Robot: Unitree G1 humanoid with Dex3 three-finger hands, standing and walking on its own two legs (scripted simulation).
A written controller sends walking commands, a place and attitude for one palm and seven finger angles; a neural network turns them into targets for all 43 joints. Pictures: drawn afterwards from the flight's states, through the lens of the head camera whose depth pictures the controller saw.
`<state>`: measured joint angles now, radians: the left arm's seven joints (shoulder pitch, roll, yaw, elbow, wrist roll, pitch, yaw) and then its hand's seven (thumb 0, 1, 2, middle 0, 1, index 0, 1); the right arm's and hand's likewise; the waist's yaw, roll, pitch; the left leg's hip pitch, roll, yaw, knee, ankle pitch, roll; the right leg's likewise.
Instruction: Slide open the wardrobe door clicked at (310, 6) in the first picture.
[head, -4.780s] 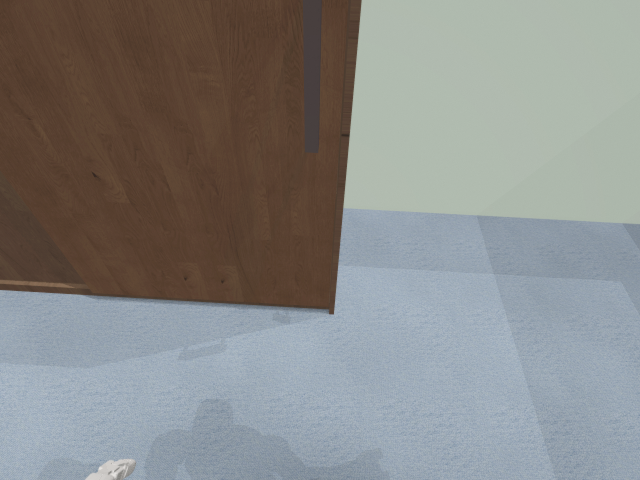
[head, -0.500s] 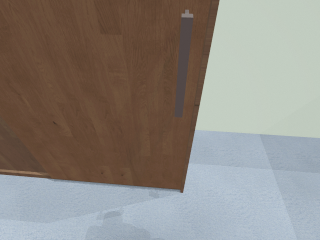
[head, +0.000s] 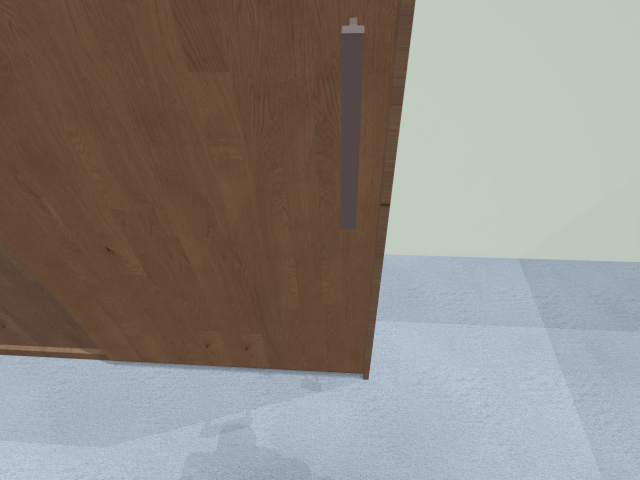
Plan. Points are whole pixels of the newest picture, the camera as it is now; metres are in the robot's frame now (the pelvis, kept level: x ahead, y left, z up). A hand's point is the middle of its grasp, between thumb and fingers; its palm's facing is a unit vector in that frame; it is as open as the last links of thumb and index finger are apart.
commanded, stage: look again from close up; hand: right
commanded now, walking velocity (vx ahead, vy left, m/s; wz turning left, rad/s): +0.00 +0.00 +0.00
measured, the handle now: (350, 137) +0.57 -0.02 +0.16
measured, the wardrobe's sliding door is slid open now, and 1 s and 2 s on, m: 0.00 0.00 0.00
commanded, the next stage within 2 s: none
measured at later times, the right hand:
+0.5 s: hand out of the picture -0.08 -0.15 -0.18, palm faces +0.06 +0.99 -0.12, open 7.4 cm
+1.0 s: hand out of the picture -0.09 -0.15 -0.20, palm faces +0.08 +0.99 -0.10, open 7.4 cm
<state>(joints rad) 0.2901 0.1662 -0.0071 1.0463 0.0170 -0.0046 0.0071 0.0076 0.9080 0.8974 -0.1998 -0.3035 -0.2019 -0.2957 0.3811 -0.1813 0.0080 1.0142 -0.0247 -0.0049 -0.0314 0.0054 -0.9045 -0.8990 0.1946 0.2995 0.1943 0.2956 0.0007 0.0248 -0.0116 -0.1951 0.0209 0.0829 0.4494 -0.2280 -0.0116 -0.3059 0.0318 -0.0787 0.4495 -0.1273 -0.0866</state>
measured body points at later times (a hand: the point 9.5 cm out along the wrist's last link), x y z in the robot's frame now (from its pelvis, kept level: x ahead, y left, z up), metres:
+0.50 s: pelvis -0.02 +0.00 +0.00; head -0.03 -0.02 +0.45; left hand -0.02 +0.22 -0.15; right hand -0.08 -0.20 -0.17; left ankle +0.01 +0.13 -0.74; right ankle +0.08 -0.06 -0.74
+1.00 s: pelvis -0.06 -0.01 -0.01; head -0.08 -0.04 +0.44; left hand -0.07 +0.21 -0.16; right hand -0.10 -0.21 -0.19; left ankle +0.01 +0.13 -0.74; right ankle +0.04 -0.06 -0.73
